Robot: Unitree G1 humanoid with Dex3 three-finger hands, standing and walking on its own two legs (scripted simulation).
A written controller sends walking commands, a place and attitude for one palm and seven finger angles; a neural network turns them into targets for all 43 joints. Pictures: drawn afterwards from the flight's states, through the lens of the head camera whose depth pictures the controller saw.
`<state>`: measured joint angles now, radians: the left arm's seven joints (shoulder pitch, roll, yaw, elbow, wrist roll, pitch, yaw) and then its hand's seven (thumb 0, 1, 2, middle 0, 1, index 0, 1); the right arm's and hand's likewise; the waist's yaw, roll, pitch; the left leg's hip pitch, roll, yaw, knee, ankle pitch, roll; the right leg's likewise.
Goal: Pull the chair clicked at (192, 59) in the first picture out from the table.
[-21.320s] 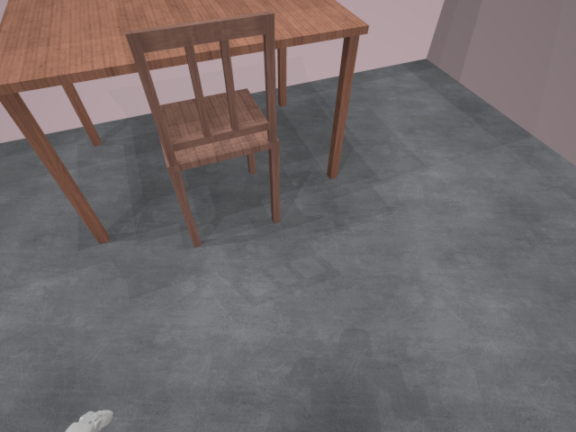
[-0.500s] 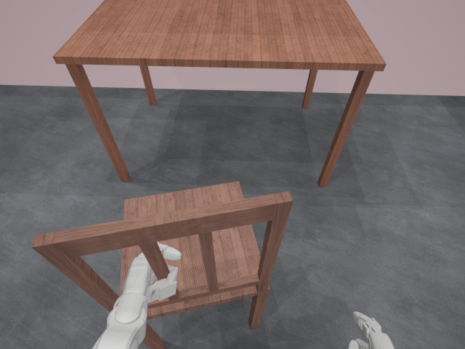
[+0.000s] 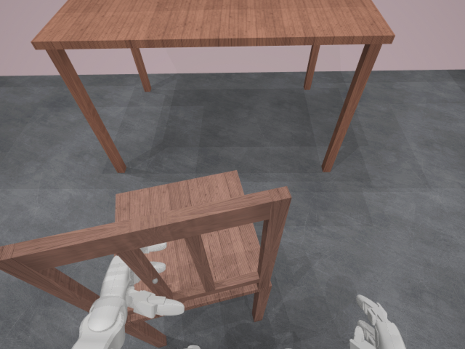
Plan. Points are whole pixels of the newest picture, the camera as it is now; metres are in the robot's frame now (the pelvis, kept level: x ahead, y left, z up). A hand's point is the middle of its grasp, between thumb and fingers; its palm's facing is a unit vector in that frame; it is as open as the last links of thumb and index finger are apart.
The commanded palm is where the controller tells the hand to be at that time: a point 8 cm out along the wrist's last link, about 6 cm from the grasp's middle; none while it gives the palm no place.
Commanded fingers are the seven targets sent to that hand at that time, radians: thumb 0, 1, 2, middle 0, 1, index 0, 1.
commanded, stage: open the thumb and straighten the fingers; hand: left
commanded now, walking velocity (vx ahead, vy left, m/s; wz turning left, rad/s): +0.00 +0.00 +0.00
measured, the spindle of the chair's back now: (150, 277) +0.26 +0.16 -0.05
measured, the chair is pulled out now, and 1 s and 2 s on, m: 0.60 0.60 0.60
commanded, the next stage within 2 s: draw the fingers out of the gap in 0.30 s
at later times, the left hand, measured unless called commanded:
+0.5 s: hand (147, 292) +0.23 +0.16 -0.04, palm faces +0.02 -0.99 -0.16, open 17.4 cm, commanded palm +0.20 +0.21 -0.02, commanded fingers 0.00 -0.55 0.20 0.00 0.00 0.00 0.00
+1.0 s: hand (138, 340) +0.16 +0.16 -0.04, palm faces +0.04 -0.99 -0.16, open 17.5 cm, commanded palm +0.12 +0.21 -0.02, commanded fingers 0.00 -0.55 0.20 0.00 0.00 0.00 0.00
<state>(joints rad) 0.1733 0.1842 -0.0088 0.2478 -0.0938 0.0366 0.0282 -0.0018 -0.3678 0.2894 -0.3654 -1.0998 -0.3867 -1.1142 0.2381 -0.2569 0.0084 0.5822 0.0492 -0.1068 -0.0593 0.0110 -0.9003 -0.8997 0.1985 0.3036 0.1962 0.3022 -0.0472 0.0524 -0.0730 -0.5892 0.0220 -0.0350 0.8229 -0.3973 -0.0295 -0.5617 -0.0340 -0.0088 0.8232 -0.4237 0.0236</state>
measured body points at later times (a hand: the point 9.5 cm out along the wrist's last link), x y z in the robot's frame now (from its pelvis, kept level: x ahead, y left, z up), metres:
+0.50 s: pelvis +0.01 +0.00 -0.01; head +0.06 -0.01 +0.43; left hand +0.22 +0.21 -0.03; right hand +0.18 -0.25 -0.10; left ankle +0.01 +0.14 -0.70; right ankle -0.01 -0.13 -0.70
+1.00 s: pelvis +0.00 +0.00 -0.03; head +0.03 +0.00 +0.42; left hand +0.15 +0.21 -0.03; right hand +0.18 -0.23 -0.10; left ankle +0.01 +0.14 -0.70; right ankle -0.01 -0.13 -0.70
